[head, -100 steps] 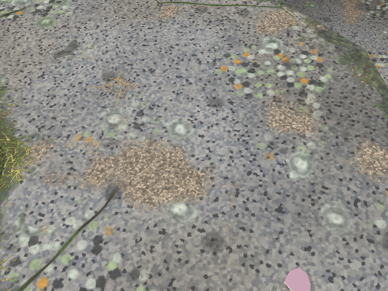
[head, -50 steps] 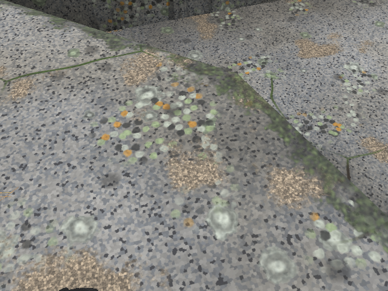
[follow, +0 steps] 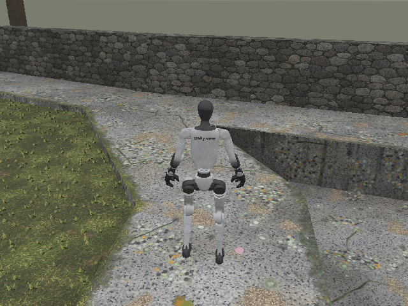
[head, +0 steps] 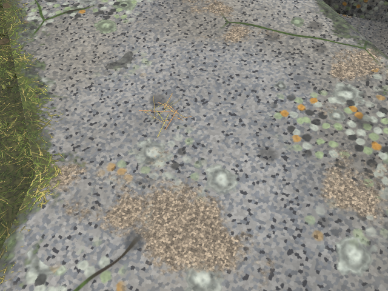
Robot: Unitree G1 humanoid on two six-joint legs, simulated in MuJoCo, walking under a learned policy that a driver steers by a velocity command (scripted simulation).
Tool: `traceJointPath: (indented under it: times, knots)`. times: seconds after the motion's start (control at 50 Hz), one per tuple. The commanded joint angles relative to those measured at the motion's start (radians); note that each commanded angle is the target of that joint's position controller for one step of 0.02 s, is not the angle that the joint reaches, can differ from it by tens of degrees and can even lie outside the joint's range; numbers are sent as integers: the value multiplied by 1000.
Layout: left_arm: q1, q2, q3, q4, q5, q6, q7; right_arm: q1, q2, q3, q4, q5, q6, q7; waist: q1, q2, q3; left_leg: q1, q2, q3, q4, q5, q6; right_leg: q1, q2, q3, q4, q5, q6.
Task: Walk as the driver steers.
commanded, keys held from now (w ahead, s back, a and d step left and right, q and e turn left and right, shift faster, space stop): no key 0.64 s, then w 0.12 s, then no key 0.24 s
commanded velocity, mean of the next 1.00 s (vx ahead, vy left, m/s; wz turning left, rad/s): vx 0.04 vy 0.00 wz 0.13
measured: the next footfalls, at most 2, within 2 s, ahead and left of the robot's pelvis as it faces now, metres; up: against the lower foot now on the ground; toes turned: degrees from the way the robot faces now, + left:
left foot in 0.12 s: +0.04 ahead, +0.14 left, +0.00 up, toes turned +3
right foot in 0.50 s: +0.05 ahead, -0.10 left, +0.00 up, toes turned +6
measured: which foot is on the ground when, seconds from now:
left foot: up 0.00-0.10, down 0.12-1.00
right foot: down 0.00-0.12, up 0.14-0.48, down 0.50-1.00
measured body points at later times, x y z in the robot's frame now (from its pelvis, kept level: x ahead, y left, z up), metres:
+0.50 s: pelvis +0.01 +0.05 -0.01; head +0.02 +0.05 +0.44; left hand +0.09 +0.34 -0.13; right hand +0.19 -0.18 -0.11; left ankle +0.00 +0.14 -0.74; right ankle +0.01 -0.10 -0.74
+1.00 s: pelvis +0.05 +0.04 -0.02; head +0.07 +0.04 +0.43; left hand +0.12 +0.31 -0.15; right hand +0.17 -0.22 -0.15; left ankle +0.00 +0.14 -0.74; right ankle +0.01 -0.10 -0.74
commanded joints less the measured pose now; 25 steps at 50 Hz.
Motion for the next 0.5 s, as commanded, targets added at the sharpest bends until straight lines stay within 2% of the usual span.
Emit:
traceJointPath:
  times: [0.02,0.06,0.08,0.1,0.12,0.14,0.16,0.18,0.2,0.22,0.24,0.3,0.36,0.4,0.44,0.46,0.48,0.5]
  knots:
    - [-18,224,60,-61,-10,-5,-9,-49,-67,-10,-108,-5,-15,9,30,-203,-150,47,-3,58,-135,-1,19,124,-246,139,-78,433,-226]
    - [-22,229,59,-54,-28,-7,-19,-19,-70,-13,-103,-6,-11,13,11,-201,-148,113,-19,73,-265,50,49,118,-253,140,-41,419,-210]
    - [-38,226,56,-51,-39,-7,-21,18,-66,-15,-90,-7,-11,15,-16,-191,-149,183,-34,88,-387,140,75,96,-242,125,-1,395,-185]
    - [-22,201,46,-38,-45,-8,-23,60,-75,-20,-72,-10,-12,13,-35,-165,-153,291,-49,88,-520,257,106,42,-217,98,56,334,-138]
    - [39,148,28,-15,-24,-13,-29,84,-122,-31,-71,-11,-15,4,-24,-36,-188,455,30,-35,-568,490,139,-72,-157,26,182,162,-52]
    - [53,66,-6,-47,39,-19,-40,75,-214,-40,-105,-24,-18,-14,16,282,-221,586,314,-356,-526,929,266,-312,-39,-47,456,-409,58]
    - [-26,134,18,-59,9,-14,-24,84,-162,-21,-107,-56,-42,-1,-60,195,-250,427,378,-398,-551,848,429,-319,-18,82,604,-475,74]
    - [-45,176,31,-53,-18,-4,-16,46,-139,-14,-96,-58,-61,8,-45,132,-188,377,314,-319,-575,733,415,-323,-30,102,671,-426,71]
    - [-32,174,35,-41,-22,4,-10,0,-122,-10,-83,-46,-73,8,-24,121,-150,354,254,-259,-586,626,364,-336,-35,111,669,-357,67]
    - [-17,174,38,-18,-15,11,-3,-30,-106,-3,-82,-37,-77,5,-16,107,-135,347,225,-228,-592,581,330,-335,-41,119,663,-303,71]
    - [1,171,39,-11,-9,17,0,-55,-98,4,-77,-32,-79,1,0,109,-124,313,207,-200,-596,622,323,-302,-35,119,667,-243,79]
    - [37,135,29,9,-16,16,-2,-67,-48,22,-60,-37,-85,-8,14,110,-150,322,172,-145,-601,621,319,-236,-30,114,579,-153,94]
    - [-5,108,13,4,-11,14,-3,-62,-56,19,-36,-37,-81,-10,-13,105,-136,330,167,-155,-598,539,320,-171,-31,105,382,-162,94]
    - [-7,117,11,5,-13,13,-4,-57,-66,17,-17,-38,-76,-7,-24,108,-129,319,177,-183,-596,489,332,-127,-23,96,295,-183,91]
    - [16,118,10,20,-15,9,-5,-70,-54,23,-1,-33,-75,-4,-12,102,-119,297,173,-204,-592,431,325,-71,-15,90,178,-130,80]
    - [41,110,7,33,-12,5,-7,-84,-43,29,8,-26,-75,-3,11,89,-114,274,156,-196,-581,395,305,-14,-9,81,67,-39,68]
    - [58,112,4,42,0,0,-10,-68,-31,33,24,-22,-78,-1,24,59,-112,241,135,-185,-579,352,267,64,-16,94,-42,116,52]
    - [68,151,7,43,10,-5,-8,-34,-17,38,37,-35,-86,1,8,8,-131,208,97,-164,-559,296,218,140,-70,156,-39,281,32]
